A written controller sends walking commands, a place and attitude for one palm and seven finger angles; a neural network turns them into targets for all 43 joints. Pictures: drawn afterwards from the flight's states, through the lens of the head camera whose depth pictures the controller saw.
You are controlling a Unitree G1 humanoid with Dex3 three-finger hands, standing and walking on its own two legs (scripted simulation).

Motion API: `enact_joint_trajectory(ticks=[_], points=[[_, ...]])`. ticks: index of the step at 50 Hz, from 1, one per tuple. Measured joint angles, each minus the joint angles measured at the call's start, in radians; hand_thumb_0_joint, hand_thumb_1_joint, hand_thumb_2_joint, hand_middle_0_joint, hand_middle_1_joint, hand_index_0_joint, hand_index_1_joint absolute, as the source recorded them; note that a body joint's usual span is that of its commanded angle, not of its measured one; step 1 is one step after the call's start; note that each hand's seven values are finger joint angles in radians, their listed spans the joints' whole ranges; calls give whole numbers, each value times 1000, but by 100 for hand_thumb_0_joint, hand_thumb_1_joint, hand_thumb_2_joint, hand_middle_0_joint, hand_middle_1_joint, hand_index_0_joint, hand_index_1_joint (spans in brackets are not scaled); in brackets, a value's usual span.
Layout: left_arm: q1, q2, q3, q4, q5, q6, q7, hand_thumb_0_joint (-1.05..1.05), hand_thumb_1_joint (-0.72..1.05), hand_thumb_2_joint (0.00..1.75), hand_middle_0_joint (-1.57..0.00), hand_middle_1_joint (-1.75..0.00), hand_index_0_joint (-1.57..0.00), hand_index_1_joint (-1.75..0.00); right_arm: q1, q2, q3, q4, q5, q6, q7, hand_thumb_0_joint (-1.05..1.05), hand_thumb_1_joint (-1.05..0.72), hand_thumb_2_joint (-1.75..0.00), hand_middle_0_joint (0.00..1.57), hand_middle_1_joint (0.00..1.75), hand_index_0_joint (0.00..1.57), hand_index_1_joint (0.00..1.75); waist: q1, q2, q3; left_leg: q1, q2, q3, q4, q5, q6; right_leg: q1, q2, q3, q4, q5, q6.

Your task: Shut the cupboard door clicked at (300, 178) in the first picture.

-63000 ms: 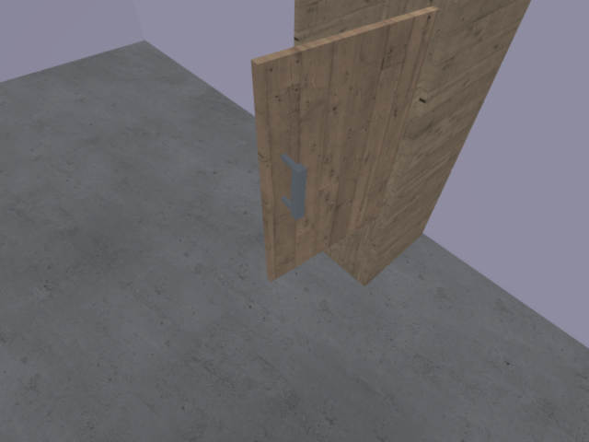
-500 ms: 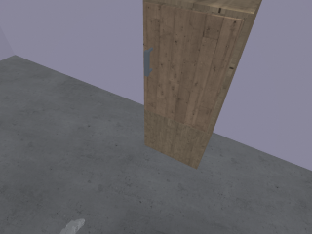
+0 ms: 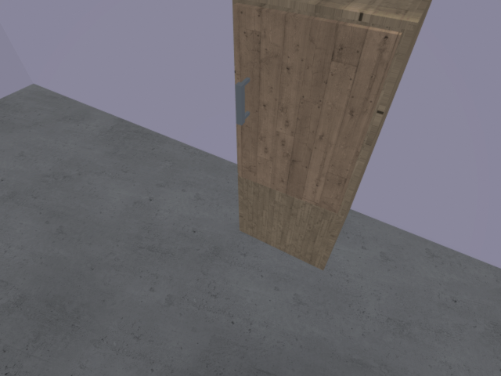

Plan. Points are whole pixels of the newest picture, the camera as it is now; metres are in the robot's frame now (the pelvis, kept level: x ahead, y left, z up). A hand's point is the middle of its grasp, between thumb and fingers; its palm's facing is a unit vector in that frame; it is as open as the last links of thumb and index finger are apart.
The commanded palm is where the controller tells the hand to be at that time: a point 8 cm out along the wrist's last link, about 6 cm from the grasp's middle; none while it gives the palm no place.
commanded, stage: let the arm hang, fingers relaxed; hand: left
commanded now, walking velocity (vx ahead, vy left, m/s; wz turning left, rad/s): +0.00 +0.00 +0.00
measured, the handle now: (243, 101) +0.84 +0.07 +0.00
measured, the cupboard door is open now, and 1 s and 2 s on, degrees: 2 2 2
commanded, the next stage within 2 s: look to check the result in 0.36 s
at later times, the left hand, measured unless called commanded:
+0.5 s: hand out of the picture -0.02 +0.15 -0.18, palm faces +0.03 -0.99 -0.16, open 7.4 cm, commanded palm none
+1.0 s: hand out of the picture -0.03 +0.13 -0.18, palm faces +0.05 -0.99 -0.13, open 7.4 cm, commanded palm none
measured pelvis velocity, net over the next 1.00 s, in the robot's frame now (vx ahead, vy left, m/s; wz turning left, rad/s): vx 0.02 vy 0.00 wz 0.00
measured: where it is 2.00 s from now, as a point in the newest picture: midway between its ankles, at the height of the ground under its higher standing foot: outside the picture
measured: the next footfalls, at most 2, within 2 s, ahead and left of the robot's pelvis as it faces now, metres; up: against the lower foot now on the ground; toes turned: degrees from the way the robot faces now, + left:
left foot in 1.76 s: +0.08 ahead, +0.10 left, +0.00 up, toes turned -15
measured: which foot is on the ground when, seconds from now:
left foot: down 0.00-1.00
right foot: down 0.00-1.00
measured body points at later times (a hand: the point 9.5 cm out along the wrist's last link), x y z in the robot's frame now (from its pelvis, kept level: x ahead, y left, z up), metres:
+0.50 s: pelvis +0.02 -0.01 +0.00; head +0.02 +0.00 +0.45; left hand -0.02 +0.20 -0.16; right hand -0.02 -0.22 -0.16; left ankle +0.07 +0.06 -0.74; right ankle -0.04 -0.09 -0.74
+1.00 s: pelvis +0.02 +0.00 +0.00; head +0.02 +0.00 +0.45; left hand -0.03 +0.19 -0.17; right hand +0.01 -0.21 -0.16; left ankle +0.07 +0.06 -0.74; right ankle -0.04 -0.09 -0.74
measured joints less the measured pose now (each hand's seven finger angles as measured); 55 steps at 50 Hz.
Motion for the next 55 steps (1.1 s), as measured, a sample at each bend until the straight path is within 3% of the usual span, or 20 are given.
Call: enact_joint_trajectory(ticks=[14,30,55], points=[[-100,-40,-7,-49,1,-18,7,0,91,90,-20,-30,-20,-30,6,7,4,8,-3,-14,-2,1,-91,-90,20,30,20,30,-15,-33,-25,23,2,-1,6,-18,-10,30,3,2,-11,-10,-7],[-44,-40,-2,-15,-9,-9,12,0,91,90,-20,-30,-19,-30,62,43,15,42,-1,-5,-9,1,-91,-90,19,30,20,30,-14,-29,22,23,4,-4,19,-38,-13,44,5,1,-25,-16,-10],[-35,-66,-9,-14,-5,-17,15,0,91,90,-20,-30,-20,-30,21,38,14,28,0,-13,-12,1,-91,-90,19,30,20,30,-2,-41,10,35,-4,4,15,-48,-5,53,-4,9,-26,-25,-2]])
